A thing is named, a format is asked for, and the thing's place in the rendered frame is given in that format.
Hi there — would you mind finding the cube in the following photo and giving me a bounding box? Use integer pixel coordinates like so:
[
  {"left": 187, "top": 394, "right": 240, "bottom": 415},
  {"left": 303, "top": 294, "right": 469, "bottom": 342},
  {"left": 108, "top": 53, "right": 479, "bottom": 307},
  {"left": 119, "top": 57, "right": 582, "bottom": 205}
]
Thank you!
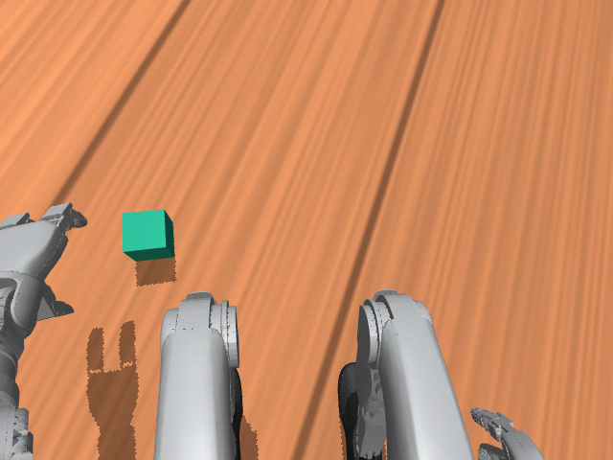
[{"left": 123, "top": 209, "right": 174, "bottom": 262}]

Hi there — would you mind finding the left robot arm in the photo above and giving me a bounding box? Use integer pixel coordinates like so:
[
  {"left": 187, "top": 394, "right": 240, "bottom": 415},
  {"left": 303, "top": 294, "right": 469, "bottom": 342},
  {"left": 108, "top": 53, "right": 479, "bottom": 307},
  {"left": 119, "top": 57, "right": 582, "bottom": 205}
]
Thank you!
[{"left": 0, "top": 271, "right": 44, "bottom": 460}]

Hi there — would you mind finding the right robot foot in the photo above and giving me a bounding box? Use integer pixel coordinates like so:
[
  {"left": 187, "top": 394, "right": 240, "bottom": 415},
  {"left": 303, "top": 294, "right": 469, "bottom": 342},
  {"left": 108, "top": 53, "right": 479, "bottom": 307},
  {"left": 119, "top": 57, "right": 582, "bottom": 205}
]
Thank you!
[{"left": 338, "top": 362, "right": 382, "bottom": 460}]

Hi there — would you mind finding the left robot hand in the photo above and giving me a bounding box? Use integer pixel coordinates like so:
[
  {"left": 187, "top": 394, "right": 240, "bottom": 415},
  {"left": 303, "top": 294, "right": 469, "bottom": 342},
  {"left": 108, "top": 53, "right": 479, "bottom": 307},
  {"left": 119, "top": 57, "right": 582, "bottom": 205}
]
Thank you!
[{"left": 0, "top": 202, "right": 87, "bottom": 321}]

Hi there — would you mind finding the right robot hand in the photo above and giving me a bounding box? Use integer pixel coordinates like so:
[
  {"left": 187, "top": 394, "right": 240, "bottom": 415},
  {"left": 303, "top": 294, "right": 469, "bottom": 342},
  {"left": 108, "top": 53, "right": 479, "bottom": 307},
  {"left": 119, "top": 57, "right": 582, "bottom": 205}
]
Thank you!
[{"left": 470, "top": 408, "right": 545, "bottom": 460}]

